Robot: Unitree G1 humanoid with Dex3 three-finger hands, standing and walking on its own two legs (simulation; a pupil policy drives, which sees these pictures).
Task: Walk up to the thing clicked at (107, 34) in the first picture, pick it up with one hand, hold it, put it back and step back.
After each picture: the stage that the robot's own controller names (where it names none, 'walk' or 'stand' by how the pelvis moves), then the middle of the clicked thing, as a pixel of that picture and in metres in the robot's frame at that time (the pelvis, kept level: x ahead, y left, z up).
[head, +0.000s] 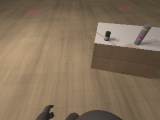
stand; (107, 36) +1.05 -0.15 -0.12
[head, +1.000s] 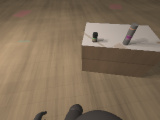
walk; (94, 37) +0.96 +0.06 -0.10
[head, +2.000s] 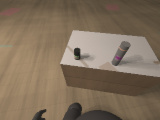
walk; (77, 54) +0.60 +0.22 -0.10
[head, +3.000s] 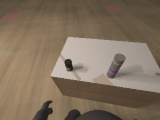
stand; (68, 65) +0.47 +0.24 -0.11
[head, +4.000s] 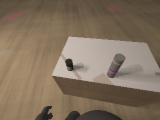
stand; (69, 65) +0.48 +0.24 -0.12
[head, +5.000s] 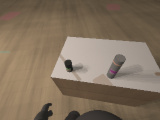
stand; (68, 66) +0.46 +0.24 -0.12
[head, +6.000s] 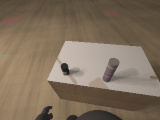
stand; (65, 69) +0.45 +0.27 -0.12
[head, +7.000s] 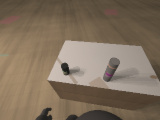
stand; (65, 69) +0.45 +0.27 -0.12
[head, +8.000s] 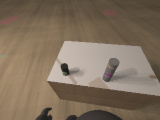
rise first; (65, 69) +0.44 +0.27 -0.12
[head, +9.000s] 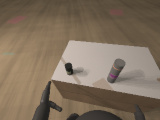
rise first; (69, 69) +0.45 +0.25 -0.12
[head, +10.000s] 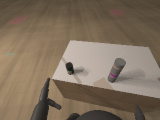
go down; (69, 68) +0.45 +0.25 -0.12
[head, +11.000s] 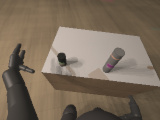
go down; (62, 59) +0.48 +0.23 -0.08
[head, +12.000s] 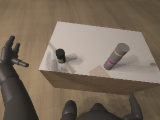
go down; (61, 56) +0.48 +0.23 -0.05
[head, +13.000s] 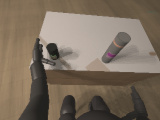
close in; (53, 51) +0.47 +0.24 -0.02
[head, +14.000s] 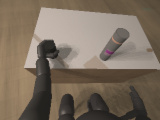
lift; (51, 50) +0.48 +0.23 +0.00
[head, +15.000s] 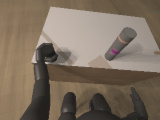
lift; (50, 54) +0.44 +0.26 +0.00
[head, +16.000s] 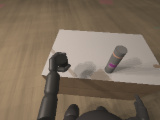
lift; (63, 63) +0.37 +0.19 +0.07
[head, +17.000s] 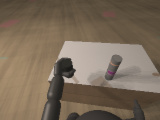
hold; (68, 69) +0.32 +0.17 +0.10
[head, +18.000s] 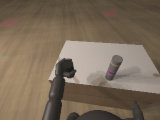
hold; (69, 69) +0.33 +0.17 +0.08
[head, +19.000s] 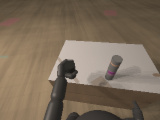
hold; (70, 70) +0.33 +0.16 +0.07
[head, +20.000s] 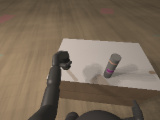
crouch; (65, 61) +0.39 +0.20 +0.08
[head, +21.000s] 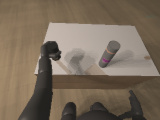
lower; (54, 51) +0.47 +0.23 +0.03
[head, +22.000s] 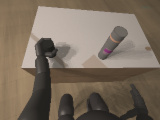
lower; (49, 49) +0.49 +0.23 +0.00
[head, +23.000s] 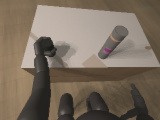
lower; (49, 48) +0.49 +0.24 +0.00
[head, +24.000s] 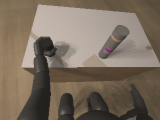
lower; (48, 48) +0.49 +0.24 +0.00
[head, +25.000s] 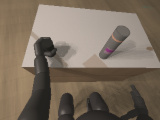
rest; (49, 48) +0.48 +0.24 +0.00
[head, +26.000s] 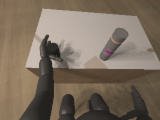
withdraw; (54, 52) +0.47 +0.22 -0.01
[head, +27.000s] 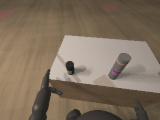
sink last; (70, 68) +0.42 +0.20 -0.06
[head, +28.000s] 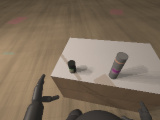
stand; (72, 66) +0.45 +0.22 -0.07
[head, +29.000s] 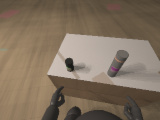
stand; (69, 65) +0.45 +0.22 -0.06
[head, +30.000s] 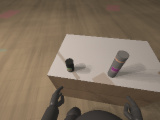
stand; (70, 65) +0.45 +0.21 -0.06
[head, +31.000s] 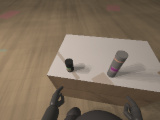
stand; (69, 65) +0.45 +0.22 -0.06
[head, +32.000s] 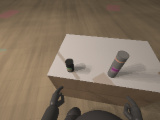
stand; (70, 65) +0.44 +0.21 -0.06
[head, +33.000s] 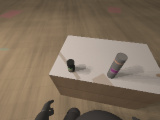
stand; (71, 65) +0.45 +0.21 -0.08
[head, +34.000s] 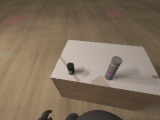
walk; (70, 68) +0.46 +0.22 -0.12
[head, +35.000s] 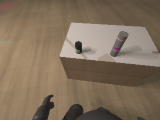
walk; (78, 47) +0.64 +0.18 -0.10
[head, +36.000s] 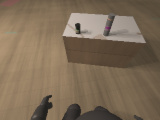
walk; (78, 28) +0.98 +0.24 -0.10
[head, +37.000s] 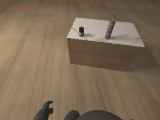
stand; (81, 31) +1.04 +0.22 -0.11
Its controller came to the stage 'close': yes
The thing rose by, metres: 0.21
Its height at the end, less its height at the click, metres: +0.00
